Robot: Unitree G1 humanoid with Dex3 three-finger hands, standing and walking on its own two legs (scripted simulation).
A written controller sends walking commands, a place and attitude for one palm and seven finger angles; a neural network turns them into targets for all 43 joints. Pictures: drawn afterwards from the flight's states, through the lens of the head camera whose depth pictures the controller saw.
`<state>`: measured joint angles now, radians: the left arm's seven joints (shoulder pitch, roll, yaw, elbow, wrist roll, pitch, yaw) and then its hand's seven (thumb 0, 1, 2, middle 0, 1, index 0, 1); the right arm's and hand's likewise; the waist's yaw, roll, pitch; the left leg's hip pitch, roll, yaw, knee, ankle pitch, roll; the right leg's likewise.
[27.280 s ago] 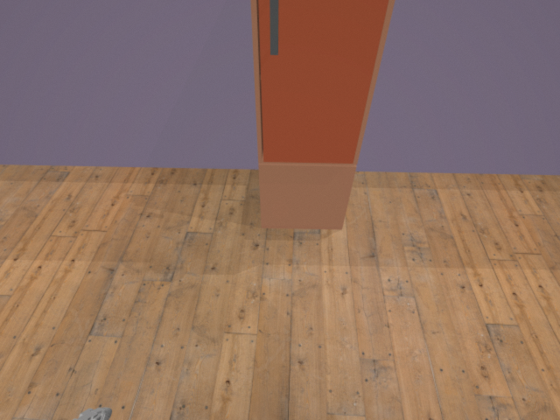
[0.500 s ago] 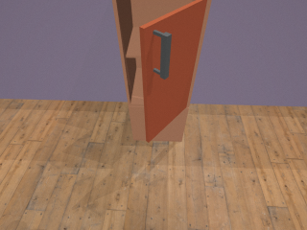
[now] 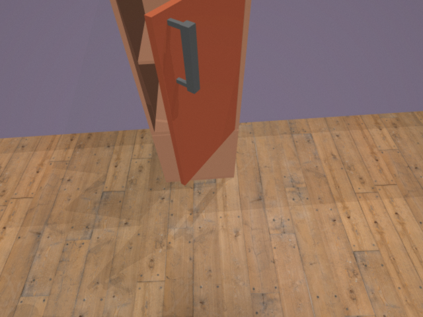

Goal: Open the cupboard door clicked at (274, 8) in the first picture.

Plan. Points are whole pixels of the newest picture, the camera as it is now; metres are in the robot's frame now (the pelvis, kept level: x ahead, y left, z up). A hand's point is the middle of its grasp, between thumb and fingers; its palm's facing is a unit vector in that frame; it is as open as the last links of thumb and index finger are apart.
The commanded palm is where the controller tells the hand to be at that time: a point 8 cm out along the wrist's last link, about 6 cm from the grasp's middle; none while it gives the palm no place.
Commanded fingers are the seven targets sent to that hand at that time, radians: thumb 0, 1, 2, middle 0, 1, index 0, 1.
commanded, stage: walk to a spot facing it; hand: left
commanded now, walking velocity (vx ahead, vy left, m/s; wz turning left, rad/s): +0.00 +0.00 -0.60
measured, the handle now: (183, 57) +0.58 +0.11 +0.16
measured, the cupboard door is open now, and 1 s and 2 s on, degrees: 50 50 50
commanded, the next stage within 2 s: none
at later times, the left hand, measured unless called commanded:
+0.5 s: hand out of the picture +0.10 +0.17 -0.15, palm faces -0.18 -0.95 -0.27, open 7.4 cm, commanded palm none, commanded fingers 0.00 0.90 0.90 -0.20 -0.30 -0.20 -0.30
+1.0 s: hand (172, 250) +0.27 +0.12 -0.15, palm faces -0.59 -0.77 -0.25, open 7.4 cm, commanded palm none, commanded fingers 0.00 0.90 0.90 -0.20 -0.30 -0.20 -0.30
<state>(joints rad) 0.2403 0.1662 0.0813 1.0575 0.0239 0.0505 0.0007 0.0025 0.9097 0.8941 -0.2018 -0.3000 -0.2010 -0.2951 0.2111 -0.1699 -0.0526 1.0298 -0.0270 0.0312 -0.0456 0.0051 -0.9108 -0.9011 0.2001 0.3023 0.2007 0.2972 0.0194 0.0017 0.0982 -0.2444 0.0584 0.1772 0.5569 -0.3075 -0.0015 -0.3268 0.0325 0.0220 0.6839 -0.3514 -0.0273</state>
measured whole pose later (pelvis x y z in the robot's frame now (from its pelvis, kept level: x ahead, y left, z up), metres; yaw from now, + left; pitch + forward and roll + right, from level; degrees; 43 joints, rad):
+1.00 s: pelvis +0.05 +0.01 +0.01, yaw -37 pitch +1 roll -2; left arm 0.10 0.27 0.09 0.89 0.02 0.06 -0.04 0.00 0.91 0.89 -0.20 -0.30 -0.20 -0.29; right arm 0.27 -0.22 -0.03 0.89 -0.03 0.02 -0.03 0.01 -0.91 -0.90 0.20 0.30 0.20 0.30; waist -0.01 0.02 0.14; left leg -0.21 0.13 0.15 0.54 -0.33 -0.04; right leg -0.39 -0.02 -0.05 0.77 -0.42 0.02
